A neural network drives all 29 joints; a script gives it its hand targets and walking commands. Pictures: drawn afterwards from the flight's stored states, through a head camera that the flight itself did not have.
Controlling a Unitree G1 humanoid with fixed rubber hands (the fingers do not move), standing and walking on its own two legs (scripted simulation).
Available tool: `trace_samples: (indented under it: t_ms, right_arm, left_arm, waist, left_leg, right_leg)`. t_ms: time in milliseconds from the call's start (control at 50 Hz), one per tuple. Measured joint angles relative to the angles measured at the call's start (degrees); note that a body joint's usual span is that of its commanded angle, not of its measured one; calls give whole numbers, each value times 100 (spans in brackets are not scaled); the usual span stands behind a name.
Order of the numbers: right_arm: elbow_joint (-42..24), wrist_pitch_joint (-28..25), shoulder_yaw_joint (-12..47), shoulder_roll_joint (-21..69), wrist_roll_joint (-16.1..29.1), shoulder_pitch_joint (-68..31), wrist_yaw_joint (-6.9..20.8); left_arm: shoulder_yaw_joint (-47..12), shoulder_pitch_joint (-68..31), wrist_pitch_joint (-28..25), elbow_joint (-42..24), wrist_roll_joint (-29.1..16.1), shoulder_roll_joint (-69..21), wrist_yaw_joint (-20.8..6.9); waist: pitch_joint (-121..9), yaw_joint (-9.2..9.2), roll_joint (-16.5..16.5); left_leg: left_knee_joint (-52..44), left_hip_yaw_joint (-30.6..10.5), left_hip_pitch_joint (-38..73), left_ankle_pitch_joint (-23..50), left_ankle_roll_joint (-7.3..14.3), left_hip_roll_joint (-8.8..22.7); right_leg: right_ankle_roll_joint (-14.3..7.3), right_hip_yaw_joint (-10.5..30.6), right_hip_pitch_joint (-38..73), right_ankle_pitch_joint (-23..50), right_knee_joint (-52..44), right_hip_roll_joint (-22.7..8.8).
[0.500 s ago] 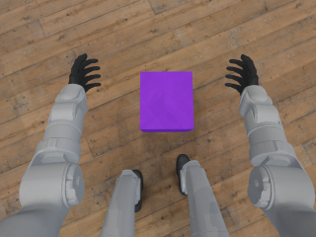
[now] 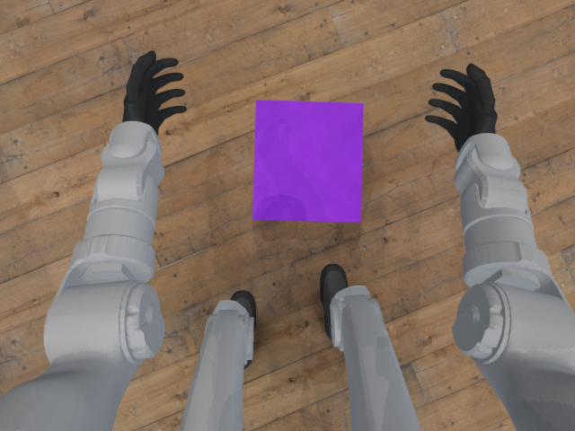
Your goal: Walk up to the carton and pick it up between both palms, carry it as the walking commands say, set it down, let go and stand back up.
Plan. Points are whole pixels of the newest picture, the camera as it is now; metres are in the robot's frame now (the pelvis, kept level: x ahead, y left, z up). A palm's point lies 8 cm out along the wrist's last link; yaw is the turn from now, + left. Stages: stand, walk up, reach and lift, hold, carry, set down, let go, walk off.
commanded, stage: reach and lift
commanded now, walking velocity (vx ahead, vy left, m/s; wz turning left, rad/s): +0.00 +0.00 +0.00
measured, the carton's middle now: (305, 168) +0.48 -0.07 -0.53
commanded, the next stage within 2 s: none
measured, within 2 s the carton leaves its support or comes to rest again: neither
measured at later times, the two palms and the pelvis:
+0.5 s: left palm (187, 146) +0.50 +0.16 -0.29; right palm (417, 152) +0.46 -0.25 -0.29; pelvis -0.04 +0.00 -0.16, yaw +1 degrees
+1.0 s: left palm (206, 165) +0.49 +0.15 -0.43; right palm (388, 168) +0.46 -0.24 -0.43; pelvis -0.05 +0.00 -0.25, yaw +2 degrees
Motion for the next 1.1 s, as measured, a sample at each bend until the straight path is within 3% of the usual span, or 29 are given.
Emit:
trace_samples:
  t_ms: [300, 460, 780, 1100]
  right_arm:
    - [-6, 226, 426, -416, 433, -758, -207]
    - [236, 256, 614, -490, 626, -1124, -387]
    - [986, -135, 1070, -708, 1102, -1716, -659]
    - [1781, -479, 1361, -930, 1496, -2288, -663]
  left_arm:
    - [-476, -658, 347, -231, -405, 264, 395]
    - [-614, -1087, 348, 137, -563, 394, 457]
    - [-1093, -1689, -20, 856, -1043, 652, 585]
    - [-1548, -2399, -261, 1498, -1288, 802, 603]
  waist:
    - [401, -7, 42]
    - [718, -39, 61]
    - [1710, -76, 30]
    - [2737, -82, -35]
  left_leg:
    - [2578, 34, -1905, -740, -41, -94]
    - [3513, 52, -2498, -943, -84, -143]
    - [4948, 36, -3183, -1241, -161, -202]
    - [5814, -54, -3551, -1250, -205, -302]
  right_leg:
    - [70, 83, -1957, -601, 2493, 69]
    - [81, 122, -2594, -751, 3423, 99]
    - [92, 117, -3331, -946, 4809, 130]
    - [26, -19, -3608, -1014, 5632, -79]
